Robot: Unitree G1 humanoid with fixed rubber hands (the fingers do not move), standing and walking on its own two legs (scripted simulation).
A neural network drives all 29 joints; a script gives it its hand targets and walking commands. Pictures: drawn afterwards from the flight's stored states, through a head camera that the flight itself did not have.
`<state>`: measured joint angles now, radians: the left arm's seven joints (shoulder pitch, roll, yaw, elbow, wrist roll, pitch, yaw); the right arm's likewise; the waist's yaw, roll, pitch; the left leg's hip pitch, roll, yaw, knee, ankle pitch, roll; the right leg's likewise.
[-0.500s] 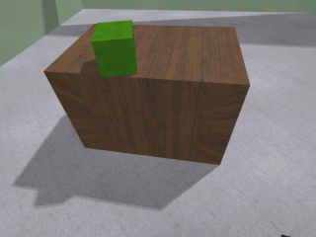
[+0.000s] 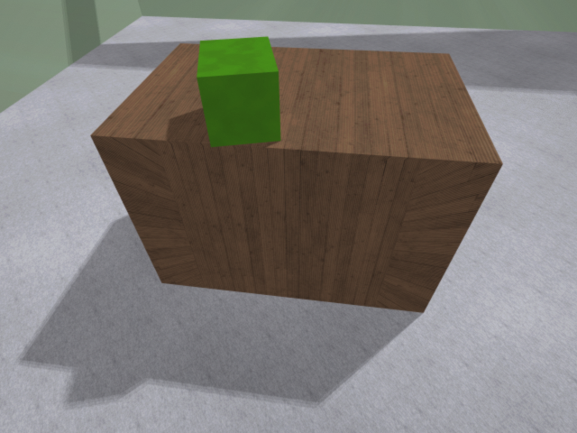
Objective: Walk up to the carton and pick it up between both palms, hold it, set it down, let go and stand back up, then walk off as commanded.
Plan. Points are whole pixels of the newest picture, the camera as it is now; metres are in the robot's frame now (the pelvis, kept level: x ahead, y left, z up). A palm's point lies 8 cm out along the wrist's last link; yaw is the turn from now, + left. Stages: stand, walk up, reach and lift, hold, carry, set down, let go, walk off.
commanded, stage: walk up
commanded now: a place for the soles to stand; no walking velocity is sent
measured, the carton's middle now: (240, 90) +0.95 +0.11 +0.06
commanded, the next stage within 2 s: none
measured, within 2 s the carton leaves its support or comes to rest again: neither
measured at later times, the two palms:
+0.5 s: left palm (63, 393) +0.23 +0.34 -0.04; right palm (517, 409) +0.19 -0.31 -0.09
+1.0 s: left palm (15, 331) +0.34 +0.46 -0.05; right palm (411, 332) +0.32 -0.19 -0.09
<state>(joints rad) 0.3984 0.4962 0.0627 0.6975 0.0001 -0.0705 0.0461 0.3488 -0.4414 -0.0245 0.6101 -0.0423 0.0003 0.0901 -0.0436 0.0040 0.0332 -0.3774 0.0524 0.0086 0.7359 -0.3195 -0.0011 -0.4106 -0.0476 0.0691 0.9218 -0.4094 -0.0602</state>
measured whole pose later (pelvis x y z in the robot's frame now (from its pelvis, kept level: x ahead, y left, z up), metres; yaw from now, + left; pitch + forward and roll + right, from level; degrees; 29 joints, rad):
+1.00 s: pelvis +0.25 +0.12 +0.00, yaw -4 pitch +0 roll -4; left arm 0.41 0.48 0.06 0.70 0.00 -0.11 0.04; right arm 0.34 -0.45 -0.03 0.61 -0.04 0.03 0.08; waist -0.01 0.11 0.03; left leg -0.46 0.06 -0.06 0.75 -0.30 0.02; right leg -0.27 -0.06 -0.02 0.64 -0.36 -0.03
